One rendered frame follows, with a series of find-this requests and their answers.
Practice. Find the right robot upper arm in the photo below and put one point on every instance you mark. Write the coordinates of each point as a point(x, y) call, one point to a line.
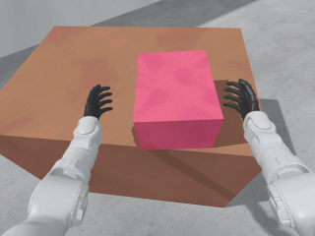
point(292, 200)

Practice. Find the pedestal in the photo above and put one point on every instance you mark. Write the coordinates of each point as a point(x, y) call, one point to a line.
point(41, 105)

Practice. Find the right robot forearm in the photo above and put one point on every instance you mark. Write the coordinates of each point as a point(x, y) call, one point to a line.
point(269, 150)

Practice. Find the carton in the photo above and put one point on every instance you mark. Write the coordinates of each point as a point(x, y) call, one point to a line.
point(176, 102)

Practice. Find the robot left hand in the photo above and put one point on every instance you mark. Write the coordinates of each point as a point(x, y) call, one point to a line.
point(93, 105)

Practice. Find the robot right hand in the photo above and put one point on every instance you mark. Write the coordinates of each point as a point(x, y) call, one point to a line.
point(247, 101)

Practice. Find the left robot forearm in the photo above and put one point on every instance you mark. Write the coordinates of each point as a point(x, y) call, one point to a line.
point(79, 158)

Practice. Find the left robot upper arm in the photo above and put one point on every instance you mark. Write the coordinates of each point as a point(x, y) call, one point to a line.
point(59, 204)

